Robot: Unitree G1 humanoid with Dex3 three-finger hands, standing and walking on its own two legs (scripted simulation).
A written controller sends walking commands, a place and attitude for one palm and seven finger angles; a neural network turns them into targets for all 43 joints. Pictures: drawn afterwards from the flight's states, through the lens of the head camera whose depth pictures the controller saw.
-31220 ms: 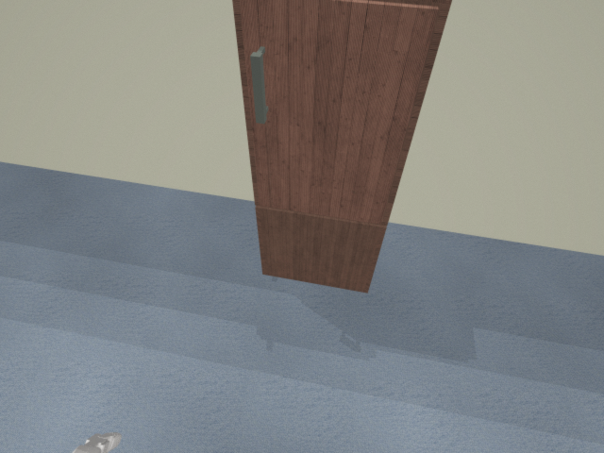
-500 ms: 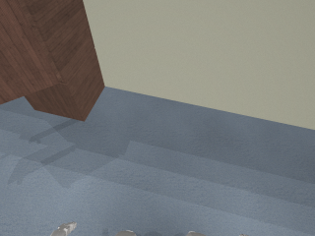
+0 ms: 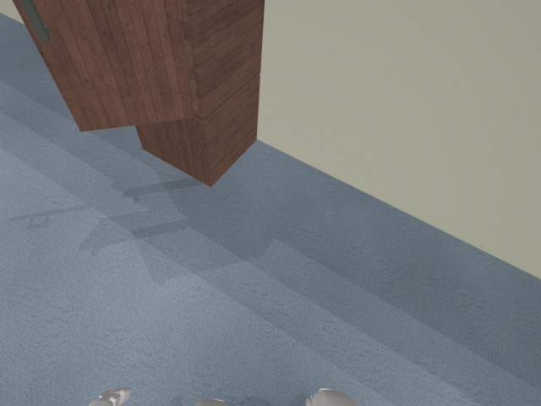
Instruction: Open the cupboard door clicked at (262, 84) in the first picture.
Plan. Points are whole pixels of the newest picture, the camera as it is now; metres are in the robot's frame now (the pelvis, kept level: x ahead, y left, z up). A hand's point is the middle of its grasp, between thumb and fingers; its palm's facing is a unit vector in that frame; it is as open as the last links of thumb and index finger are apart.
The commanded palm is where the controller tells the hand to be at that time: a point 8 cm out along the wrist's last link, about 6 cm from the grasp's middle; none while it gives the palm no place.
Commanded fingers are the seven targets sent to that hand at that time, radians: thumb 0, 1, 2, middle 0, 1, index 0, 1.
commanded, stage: turn to face it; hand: left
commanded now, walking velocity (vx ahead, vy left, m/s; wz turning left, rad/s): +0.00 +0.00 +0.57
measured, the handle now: (30, 3) +0.90 +0.63 +0.07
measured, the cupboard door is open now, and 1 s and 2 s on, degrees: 48 48 48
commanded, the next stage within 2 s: take the last steps up to it in 0.52 s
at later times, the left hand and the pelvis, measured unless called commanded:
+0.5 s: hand out of the picture -0.01 +0.20 -0.19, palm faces +0.28 -0.93 -0.22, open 7.4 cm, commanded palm none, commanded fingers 0.00 0.90 0.90 -0.20 -0.30 -0.20 -0.30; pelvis +0.00 -0.01 -0.01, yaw +15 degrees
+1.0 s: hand out of the picture -0.06 +0.18 -0.17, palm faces +0.48 -0.86 -0.16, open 7.4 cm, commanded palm none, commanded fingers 0.00 0.90 0.90 -0.20 -0.30 -0.20 -0.30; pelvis +0.04 +0.03 +0.00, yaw +24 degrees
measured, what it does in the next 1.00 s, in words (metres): steps on the spot, turning left: right foot, then left foot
